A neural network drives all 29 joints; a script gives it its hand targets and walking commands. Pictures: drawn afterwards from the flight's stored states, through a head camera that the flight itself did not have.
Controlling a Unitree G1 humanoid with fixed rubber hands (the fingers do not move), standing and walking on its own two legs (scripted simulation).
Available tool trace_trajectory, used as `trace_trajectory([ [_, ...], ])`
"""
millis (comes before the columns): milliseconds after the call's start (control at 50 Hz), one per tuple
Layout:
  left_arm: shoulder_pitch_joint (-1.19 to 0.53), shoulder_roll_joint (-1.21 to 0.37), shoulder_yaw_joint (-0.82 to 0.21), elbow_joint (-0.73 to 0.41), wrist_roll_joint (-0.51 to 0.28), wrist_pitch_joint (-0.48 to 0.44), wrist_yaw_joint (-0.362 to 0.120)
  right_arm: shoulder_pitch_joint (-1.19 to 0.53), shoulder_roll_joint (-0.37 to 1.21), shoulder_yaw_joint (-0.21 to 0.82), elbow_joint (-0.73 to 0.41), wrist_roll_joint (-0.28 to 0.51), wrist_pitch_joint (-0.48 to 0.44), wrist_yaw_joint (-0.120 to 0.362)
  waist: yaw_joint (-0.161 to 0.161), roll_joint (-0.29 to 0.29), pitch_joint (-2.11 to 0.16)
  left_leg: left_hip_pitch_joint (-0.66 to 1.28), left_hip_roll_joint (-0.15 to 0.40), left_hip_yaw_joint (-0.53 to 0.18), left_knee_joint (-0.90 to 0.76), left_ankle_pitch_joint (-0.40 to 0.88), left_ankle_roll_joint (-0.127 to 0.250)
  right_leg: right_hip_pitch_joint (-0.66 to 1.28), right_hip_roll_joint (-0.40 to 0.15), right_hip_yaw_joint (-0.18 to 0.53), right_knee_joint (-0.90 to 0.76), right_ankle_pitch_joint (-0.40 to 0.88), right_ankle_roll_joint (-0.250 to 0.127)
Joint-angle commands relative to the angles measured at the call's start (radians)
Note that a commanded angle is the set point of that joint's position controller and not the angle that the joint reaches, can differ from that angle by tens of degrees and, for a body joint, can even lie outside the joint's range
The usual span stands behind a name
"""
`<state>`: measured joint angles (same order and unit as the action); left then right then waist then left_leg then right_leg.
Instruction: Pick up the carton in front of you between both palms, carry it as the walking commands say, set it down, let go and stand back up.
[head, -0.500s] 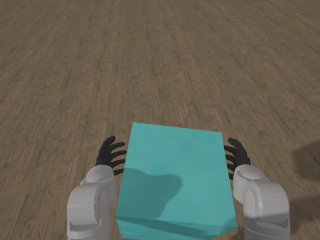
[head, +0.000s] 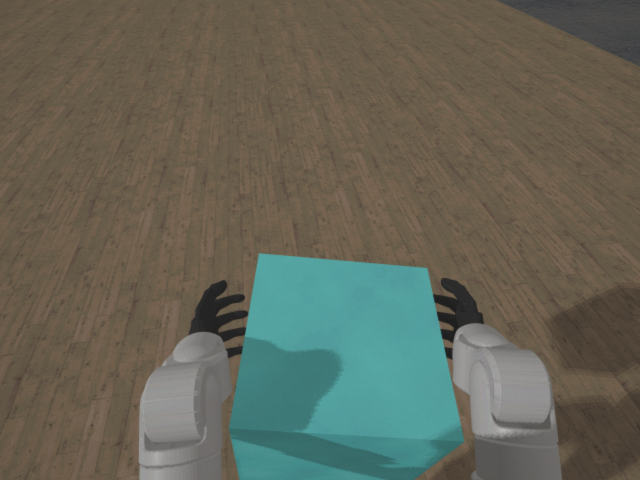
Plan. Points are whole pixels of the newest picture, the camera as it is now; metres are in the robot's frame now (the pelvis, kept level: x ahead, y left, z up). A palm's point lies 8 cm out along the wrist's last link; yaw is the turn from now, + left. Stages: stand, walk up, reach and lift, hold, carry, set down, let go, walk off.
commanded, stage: carry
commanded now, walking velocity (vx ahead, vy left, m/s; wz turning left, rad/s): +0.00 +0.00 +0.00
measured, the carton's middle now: (331, 381) +0.27 +0.01 +0.00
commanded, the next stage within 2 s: hold in 1.64 s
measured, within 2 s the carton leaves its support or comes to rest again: neither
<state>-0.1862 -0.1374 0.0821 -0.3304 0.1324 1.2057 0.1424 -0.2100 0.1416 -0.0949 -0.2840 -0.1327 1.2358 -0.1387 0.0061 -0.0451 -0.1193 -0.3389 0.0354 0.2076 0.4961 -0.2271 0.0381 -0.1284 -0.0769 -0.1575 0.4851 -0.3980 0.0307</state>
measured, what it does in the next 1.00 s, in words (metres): stands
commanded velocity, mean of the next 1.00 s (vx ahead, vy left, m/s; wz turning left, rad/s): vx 0.00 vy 0.00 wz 0.00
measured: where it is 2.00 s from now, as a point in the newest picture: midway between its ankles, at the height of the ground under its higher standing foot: outside the picture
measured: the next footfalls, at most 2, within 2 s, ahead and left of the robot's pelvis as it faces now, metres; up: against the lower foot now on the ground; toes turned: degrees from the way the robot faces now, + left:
none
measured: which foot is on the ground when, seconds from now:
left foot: down 0.00-1.00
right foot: down 0.00-1.00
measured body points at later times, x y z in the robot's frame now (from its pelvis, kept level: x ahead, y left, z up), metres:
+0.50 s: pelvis +0.00 -0.01 -0.01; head +0.00 -0.01 +0.45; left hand +0.31 +0.14 +0.02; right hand +0.31 -0.16 +0.02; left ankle +0.02 +0.10 -0.73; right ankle -0.11 -0.11 -0.73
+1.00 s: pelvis -0.04 -0.02 +0.00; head -0.06 -0.02 +0.45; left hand +0.27 +0.13 +0.03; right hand +0.27 -0.17 +0.03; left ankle +0.02 +0.10 -0.73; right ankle -0.11 -0.11 -0.73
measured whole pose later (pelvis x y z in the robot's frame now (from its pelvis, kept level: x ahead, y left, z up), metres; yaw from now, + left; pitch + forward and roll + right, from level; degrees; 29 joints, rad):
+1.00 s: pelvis -0.04 -0.02 +0.00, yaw -1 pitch +1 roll +1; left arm -0.26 -0.15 0.19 0.21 0.26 0.72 0.04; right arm -0.27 0.15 -0.20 0.21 -0.26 0.74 -0.04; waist 0.00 -0.01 -0.08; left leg -0.35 0.08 0.20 0.52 -0.18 0.01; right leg -0.15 -0.03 -0.16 0.52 -0.39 -0.02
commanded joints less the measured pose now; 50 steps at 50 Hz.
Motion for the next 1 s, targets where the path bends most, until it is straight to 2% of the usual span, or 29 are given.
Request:
trace_trajectory([
  [0,-0.378,-0.932,-0.672,0.060,-0.366,-0.030,-0.263,-0.384,0.903,0.642,0.003,0.352,-0.070,0.255,-0.004,0.095,-0.294,0.320,0.157,-0.133,0.055,0.892,0.030,-0.026,-0.059,0.037,0.015,0.507,0.012],
  [80,-0.392,-0.973,-0.639,0.144,-0.323,-0.133,-0.295,-0.430,0.936,0.644,0.052,0.334,-0.169,0.289,-0.003,0.080,-0.293,0.318,0.151,-0.127,0.062,0.892,0.035,-0.015,-0.047,0.035,-0.014,0.504,0.014],
  [180,-0.380,-0.972,-0.607,0.204,-0.280,-0.253,-0.316,-0.434,0.942,0.640,0.100,0.306,-0.284,0.311,-0.002,0.017,-0.297,0.237,0.120,-0.100,0.072,0.683,0.013,0.075,-0.081,0.048,0.013,0.741,0.002],
  [220,-0.365,-0.956,-0.583,0.233,-0.255,-0.292,-0.321,-0.420,0.929,0.621,0.133,0.283,-0.322,0.317,-0.001,0.011,-0.292,0.234,0.113,-0.090,0.069,0.647,0.006,0.073,-0.086,0.048,0.023,0.771,-0.003],
  [320,-0.371,-0.904,-0.507,0.324,-0.190,-0.396,-0.332,-0.397,0.882,0.538,0.250,0.204,-0.425,0.326,-0.002,0.029,-0.274,0.247,0.126,-0.094,0.068,0.655,0.006,0.045,-0.082,0.053,0.011,0.694,-0.009],
  [440,-0.463,-0.865,-0.422,0.462,-0.127,-0.532,-0.344,-0.431,0.847,0.425,0.420,0.115,-0.560,0.332,-0.004,0.017,-0.247,0.193,0.120,-0.088,0.071,0.461,-0.003,0.059,-0.102,0.060,0.001,0.709,-0.030],
  [520,-0.516,-0.886,-0.412,0.506,-0.114,-0.591,-0.350,-0.490,0.878,0.429,0.466,0.111,-0.618,0.342,-0.002,0.019,-0.238,0.203,0.126,-0.092,0.054,0.423,-0.005,0.026,-0.094,0.058,-0.007,0.588,-0.039],
  [580,-0.526,-0.911,-0.427,0.511,-0.120,-0.598,-0.354,-0.508,0.907,0.452,0.465,0.122,-0.625,0.347,-0.002,0.031,-0.237,0.206,0.132,-0.099,0.043,0.417,-0.005,0.016,-0.088,0.062,-0.014,0.512,-0.043],
  [660,-0.514,-0.937,-0.472,0.470,-0.148,-0.557,-0.355,-0.497,0.933,0.495,0.422,0.150,-0.585,0.348,-0.003,0.038,-0.236,0.205,0.135,-0.105,0.032,0.393,-0.006,0.001,-0.087,0.071,-0.023,0.456,-0.046],
  [760,-0.480,-0.912,-0.439,0.493,-0.132,-0.512,-0.353,-0.459,0.906,0.455,0.443,0.128,-0.540,0.345,-0.003,0.035,-0.210,0.193,0.137,-0.110,0.017,0.348,-0.009,-0.032,-0.087,0.080,-0.040,0.397,-0.050],
  [880,-0.527,-0.928,-0.435,0.494,-0.139,-0.513,-0.357,-0.499,0.923,0.444,0.452,0.130,-0.540,0.351,-0.005,0.036,-0.179,0.179,0.137,-0.114,-0.006,0.282,-0.014,-0.067,-0.087,0.090,-0.065,0.319,-0.055],
  [980,-0.535,-0.939,-0.436,0.497,-0.142,-0.513,-0.360,-0.508,0.935,0.447,0.456,0.134,-0.540,0.355,-0.005,0.038,-0.188,0.180,0.137,-0.114,-0.011,0.274,-0.015,-0.071,-0.084,0.093,-0.066,0.301,-0.059],
])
